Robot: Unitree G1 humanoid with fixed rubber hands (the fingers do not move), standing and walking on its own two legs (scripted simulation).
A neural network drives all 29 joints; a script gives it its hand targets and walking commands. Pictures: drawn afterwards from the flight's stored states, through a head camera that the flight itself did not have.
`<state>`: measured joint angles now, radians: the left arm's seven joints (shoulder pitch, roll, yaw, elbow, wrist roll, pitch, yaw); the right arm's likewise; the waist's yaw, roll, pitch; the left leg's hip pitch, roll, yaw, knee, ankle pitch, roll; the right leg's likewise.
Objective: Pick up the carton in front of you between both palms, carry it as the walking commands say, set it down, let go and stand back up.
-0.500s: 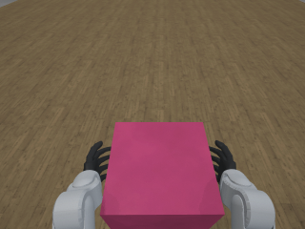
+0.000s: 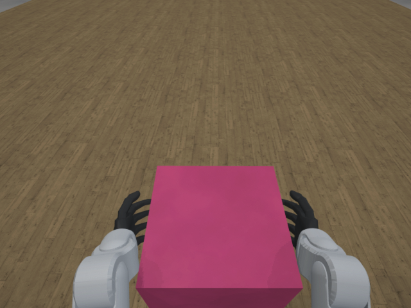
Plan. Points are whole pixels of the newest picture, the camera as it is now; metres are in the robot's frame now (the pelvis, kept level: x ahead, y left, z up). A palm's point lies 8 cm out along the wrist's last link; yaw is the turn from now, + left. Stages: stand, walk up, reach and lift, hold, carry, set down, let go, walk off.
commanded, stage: carry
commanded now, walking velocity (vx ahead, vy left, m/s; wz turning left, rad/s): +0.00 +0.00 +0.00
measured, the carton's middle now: (214, 249) +0.23 +0.00 +0.02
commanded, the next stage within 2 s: none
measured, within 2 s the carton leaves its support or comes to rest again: neither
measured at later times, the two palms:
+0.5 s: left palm (134, 237) +0.24 +0.15 +0.04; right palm (293, 236) +0.24 -0.15 +0.04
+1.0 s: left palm (137, 201) +0.33 +0.16 +0.04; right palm (277, 200) +0.33 -0.14 +0.04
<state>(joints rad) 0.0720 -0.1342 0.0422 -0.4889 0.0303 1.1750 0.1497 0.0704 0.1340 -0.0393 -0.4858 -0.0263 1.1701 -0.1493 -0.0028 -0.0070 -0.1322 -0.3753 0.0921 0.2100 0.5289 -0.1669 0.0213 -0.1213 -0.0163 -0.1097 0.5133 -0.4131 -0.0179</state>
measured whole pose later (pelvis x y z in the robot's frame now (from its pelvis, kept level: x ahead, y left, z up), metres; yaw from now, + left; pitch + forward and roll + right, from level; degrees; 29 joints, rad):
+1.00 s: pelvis +0.04 +0.02 +0.00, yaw -1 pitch +2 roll +2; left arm -0.17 -0.13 0.16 0.10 0.22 0.74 0.03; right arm -0.19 0.14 -0.15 0.13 -0.20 0.72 -0.02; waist 0.00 -0.05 -0.07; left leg -0.30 0.05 0.25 0.52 -0.23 0.04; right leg -0.12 -0.07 -0.09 0.60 -0.44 0.01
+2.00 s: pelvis +0.41 -0.02 +0.01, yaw +0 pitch +5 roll +1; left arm -0.15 -0.13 0.13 0.02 0.19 0.73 0.03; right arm -0.14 0.13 -0.12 0.02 -0.20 0.73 -0.02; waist -0.01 -0.01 -0.06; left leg -0.32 0.05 0.21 0.47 -0.17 0.04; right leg -0.07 -0.07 -0.14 0.42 -0.32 0.05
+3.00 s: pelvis +0.39 -0.05 +0.00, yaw -1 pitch +1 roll +1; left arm -0.17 -0.13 0.15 0.10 0.21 0.74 0.02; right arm -0.17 0.14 -0.14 0.10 -0.21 0.74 -0.02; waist 0.00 -0.02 -0.06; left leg -0.35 0.08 0.20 0.56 -0.23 0.01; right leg -0.09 -0.02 -0.13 0.50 -0.44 -0.02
